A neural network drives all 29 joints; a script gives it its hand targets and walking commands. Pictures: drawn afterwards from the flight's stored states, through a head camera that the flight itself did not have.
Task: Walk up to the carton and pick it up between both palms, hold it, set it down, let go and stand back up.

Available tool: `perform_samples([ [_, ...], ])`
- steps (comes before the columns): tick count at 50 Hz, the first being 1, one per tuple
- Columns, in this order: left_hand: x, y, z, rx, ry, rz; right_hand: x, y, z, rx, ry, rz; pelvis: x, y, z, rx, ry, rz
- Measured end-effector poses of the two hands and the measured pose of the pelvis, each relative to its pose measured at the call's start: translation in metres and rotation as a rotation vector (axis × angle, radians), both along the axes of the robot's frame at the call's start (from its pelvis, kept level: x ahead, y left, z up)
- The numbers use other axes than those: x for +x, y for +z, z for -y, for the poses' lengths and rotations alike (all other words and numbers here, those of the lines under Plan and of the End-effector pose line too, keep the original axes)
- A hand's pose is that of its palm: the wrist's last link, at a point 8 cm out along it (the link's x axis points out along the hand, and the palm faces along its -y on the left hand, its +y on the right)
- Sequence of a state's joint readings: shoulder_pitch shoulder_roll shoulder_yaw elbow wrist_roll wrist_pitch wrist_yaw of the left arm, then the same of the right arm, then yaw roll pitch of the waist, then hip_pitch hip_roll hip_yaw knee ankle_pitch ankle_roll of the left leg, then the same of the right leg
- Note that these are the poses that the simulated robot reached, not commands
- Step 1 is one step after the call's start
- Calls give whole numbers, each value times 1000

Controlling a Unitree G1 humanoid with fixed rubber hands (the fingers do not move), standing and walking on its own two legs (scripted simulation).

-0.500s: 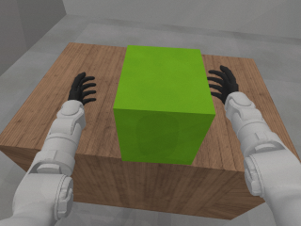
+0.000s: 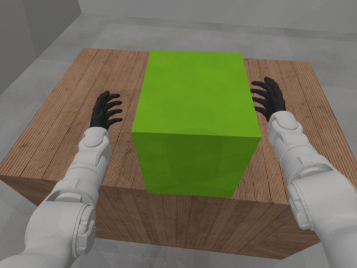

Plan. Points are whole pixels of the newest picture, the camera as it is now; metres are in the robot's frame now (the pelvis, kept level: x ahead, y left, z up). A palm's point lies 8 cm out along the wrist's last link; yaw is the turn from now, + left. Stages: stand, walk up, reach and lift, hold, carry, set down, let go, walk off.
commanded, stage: reach and lift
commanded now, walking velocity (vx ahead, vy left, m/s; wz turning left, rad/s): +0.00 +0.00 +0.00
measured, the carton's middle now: (192, 125) +0.47 +0.01 +0.04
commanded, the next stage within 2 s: none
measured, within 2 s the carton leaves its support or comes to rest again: neither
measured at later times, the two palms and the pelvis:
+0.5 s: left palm (120, 126) +0.40 +0.17 +0.10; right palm (264, 122) +0.44 -0.16 +0.10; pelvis -0.02 +0.00 +0.00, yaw -1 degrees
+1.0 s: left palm (117, 126) +0.40 +0.17 +0.10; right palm (259, 123) +0.43 -0.15 +0.10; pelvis +0.01 +0.01 +0.01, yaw -1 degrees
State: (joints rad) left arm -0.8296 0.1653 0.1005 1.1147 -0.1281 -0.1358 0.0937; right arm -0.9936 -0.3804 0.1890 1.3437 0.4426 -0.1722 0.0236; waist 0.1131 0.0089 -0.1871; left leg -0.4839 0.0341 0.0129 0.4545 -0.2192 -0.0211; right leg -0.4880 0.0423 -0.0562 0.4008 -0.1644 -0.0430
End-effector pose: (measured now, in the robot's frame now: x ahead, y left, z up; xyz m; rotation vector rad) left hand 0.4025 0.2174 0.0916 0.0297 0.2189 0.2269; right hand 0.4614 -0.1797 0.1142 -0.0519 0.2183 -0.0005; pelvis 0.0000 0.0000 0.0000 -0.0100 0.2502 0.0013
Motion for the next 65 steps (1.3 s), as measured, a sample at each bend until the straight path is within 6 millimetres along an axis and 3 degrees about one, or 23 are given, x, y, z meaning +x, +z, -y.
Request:
perform_samples([
  [10, -6, -18, 27, -47, -38, -3, -18, -20, -17, 14, 10, -53, -14, 0, 6, 4, 3, -9],
  [17, 0, -5, 53, -30, -57, 19, -22, -14, -17, 30, -14, -22, -20, -2, 4, 6, -6, -33],
  [35, 1, 8, 38, -46, -11, 21, -18, -4, -38, 1, -21, -43, -13, 5, 5, 14, -7, 48],
  [50, -4, 8, 43, -3, -20, 55, -27, -15, -33, -11, -20, 53, 11, 11, -7, 5, -14, 141],
  [65, -3, 3, 43, -51, -17, 28, -27, -14, -34, -49, -17, 57, 14, 12, -7, 5, -23, 167],
])
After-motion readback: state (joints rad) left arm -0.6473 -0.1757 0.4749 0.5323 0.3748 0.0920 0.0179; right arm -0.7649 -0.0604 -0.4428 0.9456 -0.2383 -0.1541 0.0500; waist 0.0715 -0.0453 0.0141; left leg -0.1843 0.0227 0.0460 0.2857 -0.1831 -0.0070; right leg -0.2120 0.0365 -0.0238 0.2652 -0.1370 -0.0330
